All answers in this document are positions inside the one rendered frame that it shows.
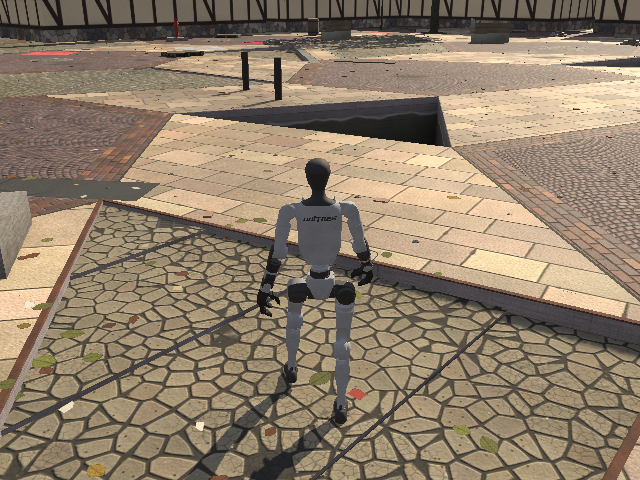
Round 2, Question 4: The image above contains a robot left forearm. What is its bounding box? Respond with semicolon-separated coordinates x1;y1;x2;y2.
260;244;282;293

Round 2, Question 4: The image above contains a robot head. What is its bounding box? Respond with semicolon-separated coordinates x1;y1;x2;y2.
301;158;336;206

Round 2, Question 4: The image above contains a right robot upper arm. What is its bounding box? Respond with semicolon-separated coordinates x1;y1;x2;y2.
339;201;367;253

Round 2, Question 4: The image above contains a robot right forearm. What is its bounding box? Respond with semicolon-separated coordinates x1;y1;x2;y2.
356;237;373;272

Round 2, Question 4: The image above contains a robot left hand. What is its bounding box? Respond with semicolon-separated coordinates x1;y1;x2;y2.
257;289;280;317

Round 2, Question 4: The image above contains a robot right foot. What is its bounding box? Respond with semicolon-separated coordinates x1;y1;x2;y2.
334;397;348;424

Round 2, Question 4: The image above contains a left robot upper arm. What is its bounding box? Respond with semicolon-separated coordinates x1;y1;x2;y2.
272;202;298;260

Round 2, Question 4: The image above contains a robot right hand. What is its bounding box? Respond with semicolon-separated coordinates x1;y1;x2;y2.
351;267;374;286

